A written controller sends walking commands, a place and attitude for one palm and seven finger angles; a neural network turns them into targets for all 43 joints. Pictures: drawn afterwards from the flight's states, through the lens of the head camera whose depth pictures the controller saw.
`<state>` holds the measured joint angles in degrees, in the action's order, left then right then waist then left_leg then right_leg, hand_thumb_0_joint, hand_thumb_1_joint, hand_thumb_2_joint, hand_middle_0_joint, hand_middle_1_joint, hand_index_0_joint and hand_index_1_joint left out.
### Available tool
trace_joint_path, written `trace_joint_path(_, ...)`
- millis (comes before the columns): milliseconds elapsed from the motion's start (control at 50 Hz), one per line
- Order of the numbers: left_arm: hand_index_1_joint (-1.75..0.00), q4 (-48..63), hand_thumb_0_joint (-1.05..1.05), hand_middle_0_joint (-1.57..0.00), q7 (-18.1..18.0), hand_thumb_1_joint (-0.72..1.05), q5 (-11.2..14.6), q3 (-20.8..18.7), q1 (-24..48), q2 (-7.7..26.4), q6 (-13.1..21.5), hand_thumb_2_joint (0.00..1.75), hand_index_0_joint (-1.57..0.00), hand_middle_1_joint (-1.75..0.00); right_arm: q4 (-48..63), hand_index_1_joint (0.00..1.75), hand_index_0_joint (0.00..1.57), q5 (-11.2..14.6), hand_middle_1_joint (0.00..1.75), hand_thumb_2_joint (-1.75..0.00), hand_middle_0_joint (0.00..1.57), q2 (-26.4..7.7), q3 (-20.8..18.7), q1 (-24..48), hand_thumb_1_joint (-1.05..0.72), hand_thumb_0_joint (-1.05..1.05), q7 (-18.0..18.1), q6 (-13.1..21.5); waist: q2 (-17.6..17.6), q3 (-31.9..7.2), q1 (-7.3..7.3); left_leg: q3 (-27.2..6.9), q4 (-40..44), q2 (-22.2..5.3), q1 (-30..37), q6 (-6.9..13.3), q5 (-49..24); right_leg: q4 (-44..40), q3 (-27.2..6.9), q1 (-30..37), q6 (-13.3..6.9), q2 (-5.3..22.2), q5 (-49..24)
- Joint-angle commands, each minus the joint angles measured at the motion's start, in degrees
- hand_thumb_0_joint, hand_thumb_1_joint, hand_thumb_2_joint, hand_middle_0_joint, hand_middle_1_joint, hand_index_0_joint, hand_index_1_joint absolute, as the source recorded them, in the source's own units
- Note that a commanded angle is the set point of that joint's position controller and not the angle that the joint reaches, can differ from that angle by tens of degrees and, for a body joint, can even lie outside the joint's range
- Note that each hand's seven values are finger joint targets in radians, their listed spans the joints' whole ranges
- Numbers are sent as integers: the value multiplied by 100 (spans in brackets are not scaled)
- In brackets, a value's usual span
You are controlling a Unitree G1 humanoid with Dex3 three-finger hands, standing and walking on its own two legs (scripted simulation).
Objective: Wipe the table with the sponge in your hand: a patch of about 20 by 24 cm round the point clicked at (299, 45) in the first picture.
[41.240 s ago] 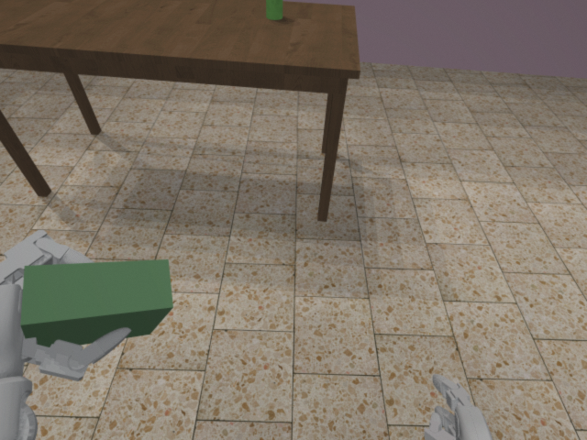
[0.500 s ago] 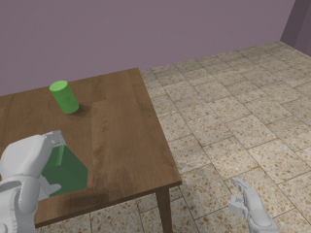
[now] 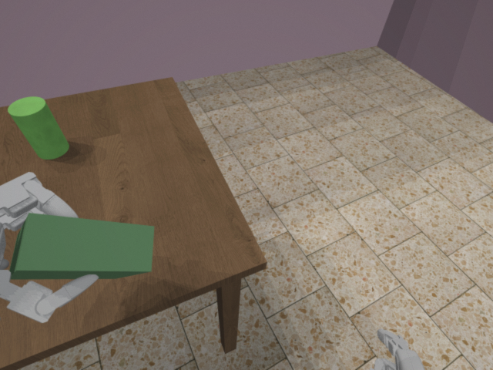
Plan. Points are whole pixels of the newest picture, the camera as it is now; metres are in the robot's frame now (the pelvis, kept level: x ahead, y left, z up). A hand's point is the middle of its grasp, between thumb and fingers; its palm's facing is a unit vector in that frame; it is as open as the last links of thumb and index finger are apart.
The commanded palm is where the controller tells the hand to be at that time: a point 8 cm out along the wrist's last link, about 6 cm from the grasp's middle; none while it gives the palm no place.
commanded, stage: step back with the hand held close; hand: left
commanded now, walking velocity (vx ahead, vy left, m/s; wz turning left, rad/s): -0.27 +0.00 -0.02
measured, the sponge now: (99, 253) +0.22 +0.19 +0.15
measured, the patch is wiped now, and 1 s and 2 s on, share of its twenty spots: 1.00 1.00 1.00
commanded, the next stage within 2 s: stop stepping back and stand still in 1.10 s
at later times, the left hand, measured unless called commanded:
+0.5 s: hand out of the picture +0.11 +0.27 +0.20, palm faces +0.49 -0.79 -0.38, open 9.5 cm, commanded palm +0.07 +0.29 +0.21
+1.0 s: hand out of the picture +0.05 +0.23 +0.20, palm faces +0.40 -0.85 -0.33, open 9.5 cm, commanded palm +0.01 +0.28 +0.21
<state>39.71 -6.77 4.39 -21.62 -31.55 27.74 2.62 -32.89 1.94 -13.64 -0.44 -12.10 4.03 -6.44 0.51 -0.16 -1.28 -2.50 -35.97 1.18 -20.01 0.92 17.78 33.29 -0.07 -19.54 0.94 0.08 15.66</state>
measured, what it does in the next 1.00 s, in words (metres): walks backwards: right foot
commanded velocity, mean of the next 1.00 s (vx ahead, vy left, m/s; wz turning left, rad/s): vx -0.35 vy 0.00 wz -0.06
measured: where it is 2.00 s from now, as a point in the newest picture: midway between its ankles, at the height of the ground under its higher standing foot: outside the picture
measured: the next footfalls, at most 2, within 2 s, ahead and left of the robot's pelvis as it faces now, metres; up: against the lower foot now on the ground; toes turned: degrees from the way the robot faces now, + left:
right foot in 0.88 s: -0.17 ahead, -0.12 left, +0.00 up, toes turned +3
left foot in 1.08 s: -0.13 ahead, +0.11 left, +0.00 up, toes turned +0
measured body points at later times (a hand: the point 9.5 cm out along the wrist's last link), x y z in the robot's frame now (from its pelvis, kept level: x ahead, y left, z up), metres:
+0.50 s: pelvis -0.08 +0.01 -0.01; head -0.09 +0.02 +0.44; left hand +0.08 +0.31 +0.22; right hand +0.12 -0.21 -0.08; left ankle +0.01 +0.11 -0.73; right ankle -0.01 -0.13 -0.73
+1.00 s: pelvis -0.16 +0.00 +0.00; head -0.16 +0.01 +0.45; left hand +0.02 +0.28 +0.22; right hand +0.01 -0.21 -0.09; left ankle -0.09 +0.10 -0.69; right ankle -0.21 -0.12 -0.73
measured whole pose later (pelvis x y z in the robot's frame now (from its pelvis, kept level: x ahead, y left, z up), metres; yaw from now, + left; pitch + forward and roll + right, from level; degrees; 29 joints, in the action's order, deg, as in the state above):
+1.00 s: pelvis -0.16 +0.00 +0.00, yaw -1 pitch +2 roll -1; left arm 32.2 -6.3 2.5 -18.3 -24.1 19.7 11.4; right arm -38.2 1.3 -9.3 0.4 -11.0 3.3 0.8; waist 0.2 -2.8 3.9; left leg 2.5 -47.9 -1.0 -31.3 -0.7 18.8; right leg 29.0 -3.0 -10.5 -0.2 -2.3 19.6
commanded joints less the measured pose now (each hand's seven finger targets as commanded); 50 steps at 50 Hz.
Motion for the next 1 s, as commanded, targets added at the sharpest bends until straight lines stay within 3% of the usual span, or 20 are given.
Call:
trace_joint_path(0,-160,501,0,-120,-184,10,80,-848,287,600,498,130,-120,-160,984,30,20,-37,30,-90,20,-683,-218,728,-90,0,33,479,-575,-1136,167,-832,554,-1015,14,215,-2267,-14,-255,549,-201,498,-1192)
trace_joint_path(80,-160,424,0,-120,-157,10,73,-484,565,406,572,130,-120,-160,1013,30,20,-17,30,-90,20,-721,-168,759,-90,0,57,604,-181,-862,135,-802,570,-867,-447,208,-758,-254,-474,397,-257,627,-1091)
trace_joint_path(200,-160,871,0,-120,-286,10,-53,-499,1009,578,781,130,-120,-160,933,30,20,-96,30,-90,20,-678,-100,866,-90,0,110,771,2,-537,101,-825,571,-642,-895,259,1334,-943,-919,-106,-394,815,760)
trace_joint_path(240,-160,1133,0,-120,-347,10,-128,-762,1157,858,861,130,-120,-160,975,30,20,-115,30,-90,20,-779,-123,914,-90,0,148,817,-657,-533,110,-998,927,-773,-1130,337,1708,-658,-739,28,-337,596,938)
trace_joint_path(300,-160,993,0,-120,-330,10,-222,-812,1090,575,979,130,-120,-160,1045,30,20,-116,30,-90,20,-791,-159,802,-90,0,140,940,-1534,-758,162,-1344,1848,-1159,-2474,606,2467,735,-74,1599,-50,-93,-29)
trace_joint_path(340,-160,829,0,-120,-294,10,-202,-902,973,617,1025,130,-120,-160,1070,30,20,-84,30,-90,20,-771,-209,749,-90,0,117,982,-1513,-879,189,-1277,1782,-1170,-2475,562,2128,901,-26,1761,-24,-156,-333)
trace_joint_path(380,-160,621,0,-120,-218,10,-152,-774,915,433,1023,130,-120,-160,1056,30,20,-68,30,-90,20,-715,-217,691,-90,0,76,986,-974,-882,164,-1018,1367,-1062,-2169,503,1969,601,-195,1442,-67,-47,-353)
trace_joint_path(440,-160,469,0,-120,-152,10,-52,-447,1173,301,997,130,-120,-160,893,30,20,-76,30,-90,20,-618,-213,626,-90,0,44,981,87,-579,44,-656,418,-663,-981,164,1117,-530,-1006,-137,-403,567,-319)
trace_joint_path(480,-160,464,0,-120,-159,10,-60,-262,1385,238,971,130,-120,-160,893,30,20,-92,30,-90,20,-620,-203,755,-90,0,48,973,263,-502,40,-581,184,-668,-563,116,1170,-915,-1184,-764,-440,727,520)
trace_joint_path(540,-160,517,0,-120,-249,10,-128,-337,1592,448,963,130,-120,-160,827,30,20,-136,30,-90,20,-637,-180,844,-90,0,66,963,16,-400,50,-522,49,-623,-464,102,1221,-1174,-1366,-1089,-525,881,1010)
trace_joint_path(600,-160,815,0,-120,-276,10,-158,-375,1527,414,1034,130,-120,-160,903,30,20,-150,30,-90,20,-589,-157,914,-90,0,64,959,-325,-669,69,-706,656,-773,-806,202,1207,-544,-832,-446,-362,530,377)
trace_joint_path(680,-160,1273,0,-120,-275,10,-327,-853,1251,566,1199,130,-120,-160,1088,30,20,-184,30,-90,20,-677,-261,942,-90,0,54,1055,-1924,-1141,147,-1581,2493,-1812,-2499,715,2514,2188,29,1536,88,-465,391)
trace_joint_path(720,-160,1483,0,-120,-234,10,-335,-1011,1228,642,1255,130,-120,-160,985,30,20,-218,30,-90,20,-617,-363,774,-90,0,-33,1099,-1803,-1249,166,-1368,2501,-1926,-2303,698,2071,2676,36,1476,111,-520,795)
trace_joint_path(780,-160,924,0,-120,-155,10,-89,-904,615,351,1190,130,-120,-160,843,30,20,-196,30,-90,20,-480,-309,646,-90,0,-116,1143,-1388,-991,190,-997,2011,-1675,-1151,479,1274,1080,43,763,-35,-414,1321)
trace_joint_path(840,-160,670,0,-120,-113,10,-4,-547,882,179,1202,130,-120,-160,583,30,20,-195,30,-90,20,-369,-189,633,-90,0,-101,1230,-1051,-864,169,-408,942,-1196,404,15,-148,-1473,-221,-23,-286,-51,167)
trace_joint_path(880,-160,496,0,-120,-119,10,-95,-290,1524,264,1354,130,-120,-160,393,30,20,-164,30,-90,20,-204,-114,539,-90,0,-55,1237,695,-917,61,467,-815,-563,620,-278,-523,-1939,-1483,-214,-519,1147,-3012)
trace_joint_path(900,-160,440,0,-120,-153,10,-146,-158,1893,345,1379,130,-120,-160,430,30,20,-100,30,-90,20,-216,-164,666,-90,0,6,1176,1273,-993,99,715,-1606,-255,8,-319,108,-1487,-1698,446,-519,1563,-5611)
trace_joint_path(920,-160,325,0,-120,-100,10,-146,-57,1902,350,1295,130,-120,-160,622,30,20,-10,30,-90,20,-300,-325,838,-90,0,29,1144,2180,-821,144,409,-1931,-119,-584,-231,607,-1014,-1429,756,-330,1499,-6505)
trace_joint_path(940,-160,260,0,-120,-74,10,-116,-440,1838,665,1186,130,-120,-160,827,30,20,-27,30,-90,20,-316,-283,1017,-90,0,50,1166,2110,-903,234,304,-2111,-110,-707,-192,701,-852,-1384,659,-399,1500,-6323)
trace_joint_path(980,-160,-34,0,-120,-53,10,-125,-410,1602,483,1018,130,-120,-160,805,30,20,-117,30,-90,20,-152,-19,1049,-90,0,83,1024,827,-612,142,327,-1248,-179,-550,-144,389,-569,-1164,691,-692,1446,-5724)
